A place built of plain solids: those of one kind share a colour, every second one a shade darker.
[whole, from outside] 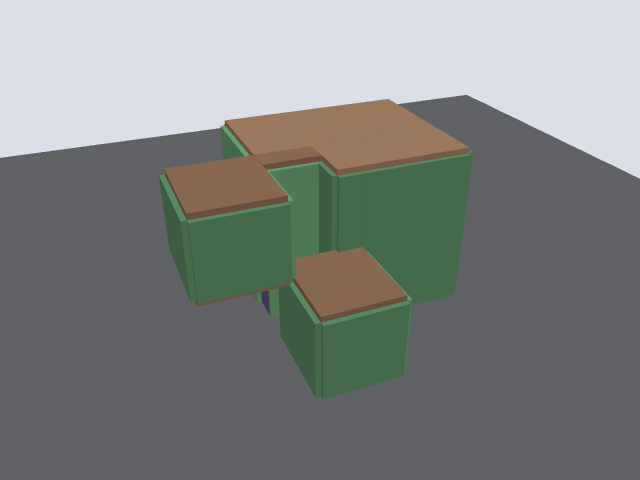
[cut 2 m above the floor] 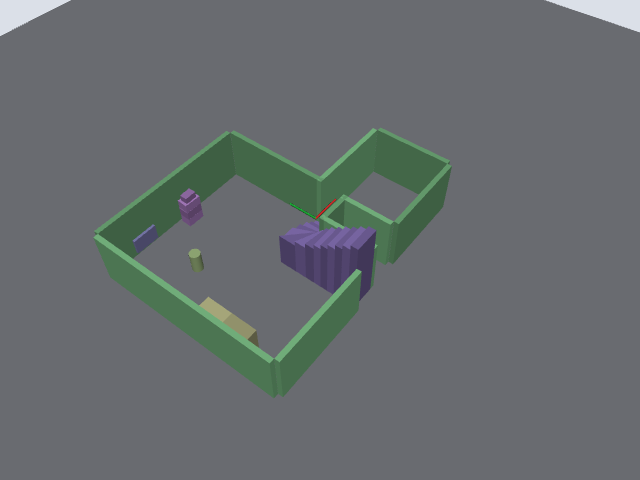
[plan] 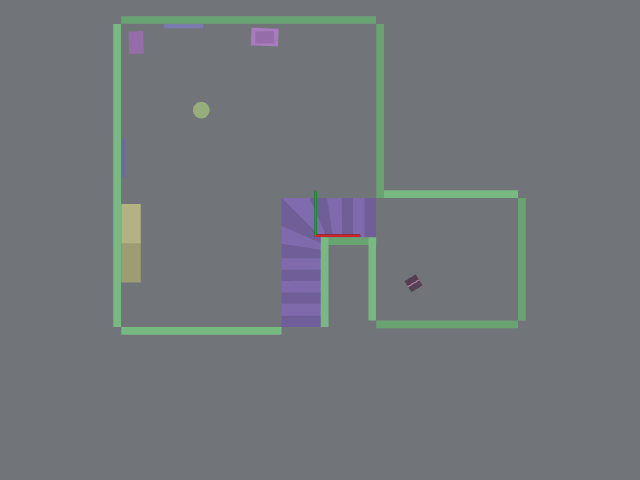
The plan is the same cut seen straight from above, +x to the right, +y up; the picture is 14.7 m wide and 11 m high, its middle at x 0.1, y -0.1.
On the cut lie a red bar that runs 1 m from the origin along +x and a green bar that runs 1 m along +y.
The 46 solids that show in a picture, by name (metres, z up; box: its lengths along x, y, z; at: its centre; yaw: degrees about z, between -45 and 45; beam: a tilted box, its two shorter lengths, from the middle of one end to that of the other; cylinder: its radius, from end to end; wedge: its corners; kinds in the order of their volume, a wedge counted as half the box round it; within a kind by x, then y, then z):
{
 "wall_1": {"box": [0.18, 6.94, 5.78], "at": [-4.55, 1.38, 2.84]},
 "wall_2": {"box": [3.68, 0.18, 5.78], "at": [-2.62, -2.18, 2.84]},
 "wall_3": {"box": [5.85, 0.18, 5.78], "at": [-1.54, 4.94, 2.84]},
 "wall_4": {"box": [0.18, 2.06, 5.78], "at": [0.21, -1.06, 2.84]},
 "wall_5": {"box": [1.27, 0.18, 5.78], "at": [0.75, -0.13, 2.84]},
 "wall_6": {"box": [3.32, 0.18, 2.68], "at": [0.87, -5.12, 4.39]},
 "wall_7": {"box": [0.18, 1.91, 2.87], "at": [1.3, -0.99, 1.39]},
 "wall_8": {"box": [2.42, 0.18, 2.68], "at": [1.32, -2.0, 4.39]},
 "wall_9": {"box": [0.18, 0.9, 2.9], "at": [1.48, 0.41, 4.28]},
 "wall_10": {"box": [0.18, 3.99, 5.78], "at": [1.48, 2.86, 2.84]},
 "wall_11": {"box": [0.18, 2.94, 2.68], "at": [2.62, -3.56, 4.39]},
 "wall_12": {"box": [3.25, 0.18, 2.87], "at": [3.01, -2.03, 1.39]},
 "wall_13": {"box": [3.25, 0.18, 2.87], "at": [3.01, 0.95, 1.39]},
 "wall_14": {"box": [0.18, 2.81, 2.87], "at": [4.73, -0.54, 1.39]},
 "roof_1": {"box": [3.68, 6.94, 0.2], "at": [-2.62, 1.38, 5.83]},
 "roof_2": {"box": [0.9, 2.06, 0.2], "at": [-0.33, -1.06, 5.83]},
 "roof_3": {"box": [2.17, 4.89, 0.2], "at": [0.3, 2.41, 5.83]},
 "roof_4": {"box": [3.32, 2.94, 0.2], "at": [0.87, -3.56, 5.83]},
 "roof_5": {"box": [3.25, 2.81, 0.19], "at": [3.01, -0.54, 2.92]},
 "tread_1": {"wedge": [[-0.79, 0.86, -0.05], [-0.79, 0.86, 1.13], [-0.14, 0.86, -0.05], [-0.14, 0.86, 1.14], [0.11, -0.04, -0.05], [0.11, -0.04, 1.14], [0.25, -0.04, -0.05], [0.25, -0.04, 1.14]]},
 "tread_2": {"wedge": [[-0.78, -2.1, -0.05], [-0.78, -2.1, 2.85], [-0.78, -1.84, -0.05], [-0.78, -1.84, 2.86], [0.12, -2.1, -0.05], [0.12, -2.1, 2.85], [0.12, -1.83, -0.05], [0.12, -1.83, 2.85]]},
 "tread_3": {"wedge": [[-0.78, -1.84, -0.05], [-0.78, -1.84, 2.66], [-0.78, -1.56, -0.05], [-0.78, -1.56, 2.67], [0.12, -1.84, -0.05], [0.12, -1.84, 2.66], [0.12, -1.56, -0.05], [0.12, -1.56, 2.67]]},
 "tread_4": {"wedge": [[-0.78, -1.57, -0.05], [-0.78, -1.57, 2.47], [-0.78, -1.3, -0.05], [-0.78, -1.3, 2.48], [0.12, -1.56, -0.05], [0.12, -1.56, 2.47], [0.12, -1.3, -0.05], [0.12, -1.3, 2.48]]},
 "tread_5": {"wedge": [[-0.78, -1.31, -0.05], [-0.78, -1.31, 2.29], [-0.78, -1.04, -0.05], [-0.78, -1.04, 2.29], [0.12, -1.31, -0.05], [0.12, -1.31, 2.29], [0.12, -1.04, -0.05], [0.12, -1.04, 2.29]]},
 "tread_6": {"wedge": [[-0.78, -1.04, -0.05], [-0.78, -1.04, 2.09], [-0.78, -0.78, -0.05], [-0.78, -0.78, 2.09], [0.12, -1.04, -0.05], [0.12, -1.04, 2.09], [0.12, -0.78, -0.05], [0.12, -0.78, 2.09]]},
 "tread_7": {"wedge": [[-0.78, -0.78, -0.05], [-0.78, -0.78, 1.9], [-0.78, -0.52, -0.05], [-0.78, -0.52, 1.9], [0.12, -0.78, -0.05], [0.12, -0.78, 1.9], [0.12, -0.52, -0.05], [0.12, -0.52, 1.9]]},
 "tread_8": {"wedge": [[-0.78, -0.52, -0.05], [-0.78, -0.52, 1.71], [-0.78, -0.18, -0.05], [-0.78, -0.18, 1.72], [0.12, -0.52, -0.05], [0.12, -0.52, 1.72], [0.12, -0.32, -0.05], [0.12, -0.32, 1.72]]},
 "tread_9": {"wedge": [[-0.78, -0.19, -0.05], [-0.78, -0.19, 1.52], [-0.78, 0.22, -0.05], [-0.78, 0.22, 1.52], [0.12, -0.33, -0.05], [0.12, -0.33, 1.52], [0.12, -0.17, -0.05], [0.12, -0.17, 1.52]]},
 "tread_10": {"wedge": [[-0.78, 0.22, -0.05], [-0.78, 0.22, 1.33], [-0.78, 0.86, -0.05], [-0.78, 0.86, 1.33], [0.12, -0.18, -0.05], [0.12, -0.18, 1.33], [0.12, -0.04, -0.05], [0.12, -0.04, 1.34]]},
 "tread_11": {"wedge": [[-0.14, 0.86, -0.05], [-0.14, 0.86, 0.95], [0.25, -0.04, -0.05], [0.25, -0.04, 0.95], [0.26, 0.86, -0.05], [0.26, 0.86, 0.95], [0.4, -0.04, -0.05], [0.4, -0.04, 0.95]]},
 "tread_12": {"wedge": [[0.26, 0.86, -0.05], [0.26, 0.86, 0.76], [0.4, -0.04, -0.05], [0.4, -0.04, 0.76], [0.6, -0.04, -0.05], [0.6, -0.04, 0.76], [0.6, 0.86, -0.05], [0.6, 0.86, 0.76]]},
 "tread_13": {"wedge": [[0.6, -0.04, -0.05], [0.6, -0.04, 0.57], [0.6, 0.86, -0.05], [0.6, 0.86, 0.57], [0.86, -0.04, -0.05], [0.86, -0.04, 0.57], [0.86, 0.86, -0.05], [0.86, 0.86, 0.57]]},
 "tread_14": {"wedge": [[0.86, -0.04, -0.05], [0.86, -0.04, 0.38], [0.86, 0.86, -0.05], [0.86, 0.86, 0.38], [1.12, -0.04, -0.05], [1.12, -0.04, 0.38], [1.12, 0.86, -0.05], [1.12, 0.86, 0.38]]},
 "tread_15": {"wedge": [[1.12, -0.04, -0.05], [1.12, -0.04, 0.19], [1.12, 0.86, -0.05], [1.12, 0.86, 0.19], [1.38, -0.04, -0.05], [1.38, -0.04, 0.19], [1.38, 0.86, -0.05], [1.38, 0.86, 0.19]]},
 "floor_1": {"box": [3.32, 2.94, 0.22], "at": [0.87, -3.56, 2.94]},
 "lockers_1": {"box": [0.45, 0.9, 1.85], "at": [-4.23, -0.62, 0.88]},
 "lockers_2": {"box": [0.45, 0.9, 1.85], "at": [-4.23, 0.28, 0.88]},
 "carton_1": {"box": [0.34, 0.52, 0.41], "at": [-4.11, 4.42, 0.15], "yaw": 1.9},
 "carton_2": {"box": [0.62, 0.4, 0.34], "at": [-1.18, 4.55, 0.5], "yaw": -1.1},
 "carton_3": {"box": [0.43, 0.28, 0.23], "at": [-1.17, 4.54, 1.12], "yaw": 0.3},
 "carton_4": {"box": [0.62, 0.4, 0.39], "at": [-1.17, 4.55, 0.14], "yaw": -1.2},
 "carton_5": {"box": [0.62, 0.4, 0.34], "at": [-1.16, 4.55, 0.84], "yaw": -2.8},
 "radiator_1": {"box": [0.1, 0.9, 0.6], "at": [-4.41, 1.78, 0.45]},
 "radiator_2": {"box": [0.9, 0.1, 0.6], "at": [-3.02, 4.8, 0.45]},
 "bin_1": {"cylinder": 0.19, "from": [-2.62, 2.88, 0.0], "to": [-2.62, 2.88, 0.75]},
 "sign_1": {"wedge": [[2.04, -1.04, 0.0], [2.11, -1.16, 0.62], [2.12, -1.18, 0.62], [2.19, -1.3, 0.0], [2.3, -0.89, 0.0], [2.36, -1.0, 0.62], [2.38, -1.03, 0.62], [2.45, -1.14, 0.0]]}
}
